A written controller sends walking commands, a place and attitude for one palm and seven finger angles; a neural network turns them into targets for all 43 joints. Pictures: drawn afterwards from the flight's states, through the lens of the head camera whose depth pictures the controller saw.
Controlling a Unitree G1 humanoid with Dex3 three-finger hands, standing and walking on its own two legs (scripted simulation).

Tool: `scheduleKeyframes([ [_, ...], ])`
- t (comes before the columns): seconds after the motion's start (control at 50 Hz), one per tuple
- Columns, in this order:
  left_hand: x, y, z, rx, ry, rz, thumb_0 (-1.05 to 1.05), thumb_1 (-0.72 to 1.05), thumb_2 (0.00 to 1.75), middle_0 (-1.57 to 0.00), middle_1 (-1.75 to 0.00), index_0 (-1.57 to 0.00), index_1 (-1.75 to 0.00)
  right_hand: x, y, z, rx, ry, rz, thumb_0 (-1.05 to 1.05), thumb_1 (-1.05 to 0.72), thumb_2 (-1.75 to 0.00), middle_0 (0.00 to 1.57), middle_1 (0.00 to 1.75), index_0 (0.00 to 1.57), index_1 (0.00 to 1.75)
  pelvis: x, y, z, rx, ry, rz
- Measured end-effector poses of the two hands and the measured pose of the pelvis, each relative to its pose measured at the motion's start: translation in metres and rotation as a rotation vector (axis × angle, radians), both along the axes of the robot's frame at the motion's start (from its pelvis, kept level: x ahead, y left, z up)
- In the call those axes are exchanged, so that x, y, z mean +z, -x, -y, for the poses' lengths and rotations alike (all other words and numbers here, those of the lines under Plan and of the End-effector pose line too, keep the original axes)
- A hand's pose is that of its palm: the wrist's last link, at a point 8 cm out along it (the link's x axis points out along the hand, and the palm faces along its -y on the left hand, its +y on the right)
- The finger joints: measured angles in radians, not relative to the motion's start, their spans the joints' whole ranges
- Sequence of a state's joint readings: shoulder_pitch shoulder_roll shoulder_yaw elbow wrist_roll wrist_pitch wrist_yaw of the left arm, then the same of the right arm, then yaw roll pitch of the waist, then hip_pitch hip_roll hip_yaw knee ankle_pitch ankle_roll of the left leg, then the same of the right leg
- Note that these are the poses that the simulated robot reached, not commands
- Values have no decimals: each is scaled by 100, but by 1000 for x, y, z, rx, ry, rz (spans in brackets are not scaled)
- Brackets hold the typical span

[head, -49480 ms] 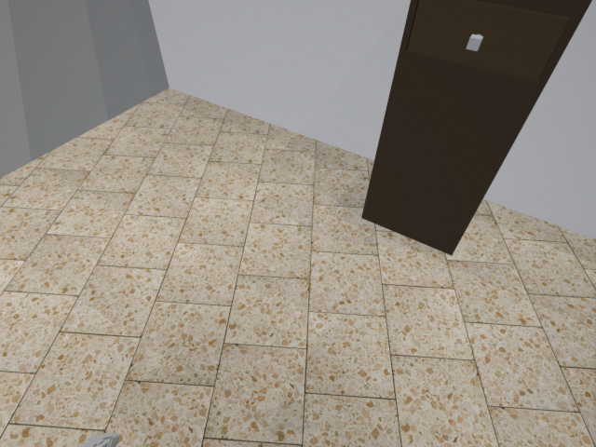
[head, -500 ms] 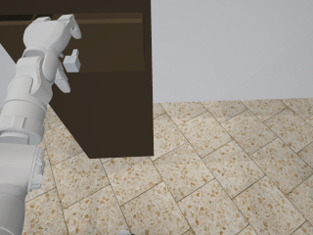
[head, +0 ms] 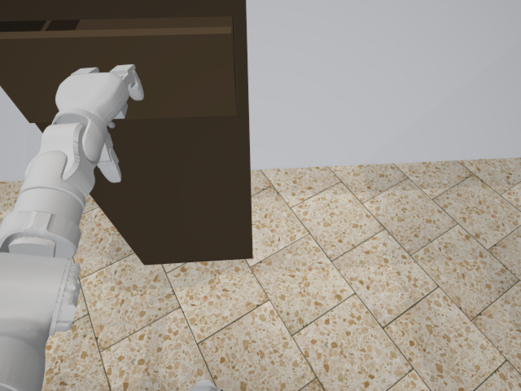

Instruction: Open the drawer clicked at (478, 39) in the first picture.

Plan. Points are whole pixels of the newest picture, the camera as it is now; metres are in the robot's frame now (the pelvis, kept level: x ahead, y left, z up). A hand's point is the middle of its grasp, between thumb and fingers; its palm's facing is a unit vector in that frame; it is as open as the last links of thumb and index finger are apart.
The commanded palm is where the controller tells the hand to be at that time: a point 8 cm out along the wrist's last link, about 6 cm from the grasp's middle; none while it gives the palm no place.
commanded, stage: lower the fingers behind the handle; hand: left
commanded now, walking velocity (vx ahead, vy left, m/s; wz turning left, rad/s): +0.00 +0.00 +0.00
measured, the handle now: (115, 97) +0.55 +0.22 +0.13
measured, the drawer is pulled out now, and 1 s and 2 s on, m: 0.04 0.04 0.05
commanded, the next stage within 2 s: close the thumb around the handle in 0.72 s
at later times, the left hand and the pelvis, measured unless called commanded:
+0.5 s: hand (111, 133) +0.49 +0.22 +0.11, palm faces -0.05 -0.04 -1.00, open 13.8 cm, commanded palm +0.47 +0.23 +0.17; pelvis +0.01 -0.01 +0.00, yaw +0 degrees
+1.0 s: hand (109, 128) +0.49 +0.22 +0.12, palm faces -0.03 -0.03 -1.00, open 13.0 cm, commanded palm +0.47 +0.23 +0.17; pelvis +0.01 +0.00 +0.00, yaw +0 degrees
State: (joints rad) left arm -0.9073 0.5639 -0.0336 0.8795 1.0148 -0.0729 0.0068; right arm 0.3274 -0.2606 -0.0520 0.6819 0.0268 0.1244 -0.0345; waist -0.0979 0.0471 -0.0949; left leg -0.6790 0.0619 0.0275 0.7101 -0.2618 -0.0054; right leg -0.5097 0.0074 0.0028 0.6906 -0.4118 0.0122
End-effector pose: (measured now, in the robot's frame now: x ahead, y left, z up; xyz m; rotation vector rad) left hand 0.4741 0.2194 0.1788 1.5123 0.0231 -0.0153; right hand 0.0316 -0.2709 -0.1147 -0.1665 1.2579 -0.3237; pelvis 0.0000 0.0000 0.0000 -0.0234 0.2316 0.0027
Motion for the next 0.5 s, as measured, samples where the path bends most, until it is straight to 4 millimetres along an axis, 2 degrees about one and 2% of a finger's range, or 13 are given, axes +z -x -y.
scheduleKeyframes([
  [0.1,-4,5,-4,38,-18,41,0,-49,30,-32,-120,-31,-120,-4,4,-3,-8,-18,-15,1,-91,-90,20,30,21,30,-1,-2,2,5,3,-4],
  [0.3,3,-3,0,111,-38,5,0,-49,30,-32,-120,-31,-120,-5,3,-2,-26,-28,-2,1,-91,-90,20,30,21,30,0,-4,7,5,0,3],
  [0.42,-9,2,5,67,-28,-58,0,-49,30,-31,-120,-31,-120,-4,4,3,-29,-19,-4,1,-91,-90,20,30,21,30,1,-6,9,0,-5,12],
  [0.5,-10,6,-1,43,-17,-30,0,-49,30,-30,-120,-32,-120,-2,2,8,-28,-1,-2,1,-91,-90,20,30,21,30,1,-6,10,2,-5,14],
])
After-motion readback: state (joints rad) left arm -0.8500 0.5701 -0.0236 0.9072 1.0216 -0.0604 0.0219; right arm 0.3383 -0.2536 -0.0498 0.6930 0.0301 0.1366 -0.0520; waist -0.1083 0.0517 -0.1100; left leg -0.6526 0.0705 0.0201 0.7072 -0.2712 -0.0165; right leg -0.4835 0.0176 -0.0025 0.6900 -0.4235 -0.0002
